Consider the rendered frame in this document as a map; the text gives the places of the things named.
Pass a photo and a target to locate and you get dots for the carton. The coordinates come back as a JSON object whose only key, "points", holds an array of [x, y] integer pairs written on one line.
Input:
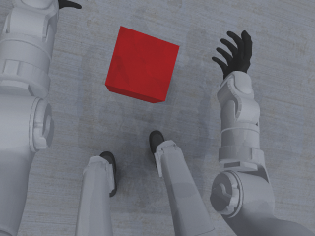
{"points": [[141, 66]]}

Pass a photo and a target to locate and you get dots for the left robot upper arm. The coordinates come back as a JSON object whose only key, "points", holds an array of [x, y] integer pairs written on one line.
{"points": [[26, 127]]}

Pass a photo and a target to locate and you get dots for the right robot upper arm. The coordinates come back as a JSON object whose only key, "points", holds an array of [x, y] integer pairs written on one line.
{"points": [[246, 202]]}

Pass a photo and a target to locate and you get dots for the right robot forearm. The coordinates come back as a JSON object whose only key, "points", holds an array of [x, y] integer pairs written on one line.
{"points": [[240, 139]]}

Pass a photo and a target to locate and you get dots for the right robot shin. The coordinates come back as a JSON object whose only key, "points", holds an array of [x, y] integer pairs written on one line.
{"points": [[168, 143]]}

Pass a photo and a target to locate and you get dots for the left robot hand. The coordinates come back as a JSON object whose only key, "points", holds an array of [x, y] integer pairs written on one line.
{"points": [[67, 3]]}

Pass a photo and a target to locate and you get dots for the left robot foot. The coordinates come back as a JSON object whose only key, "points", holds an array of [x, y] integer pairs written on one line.
{"points": [[110, 158]]}

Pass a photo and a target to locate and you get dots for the right robot hand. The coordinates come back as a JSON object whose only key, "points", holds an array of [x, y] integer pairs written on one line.
{"points": [[240, 59]]}

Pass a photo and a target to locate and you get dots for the left robot forearm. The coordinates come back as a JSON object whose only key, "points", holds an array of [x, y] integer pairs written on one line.
{"points": [[26, 47]]}

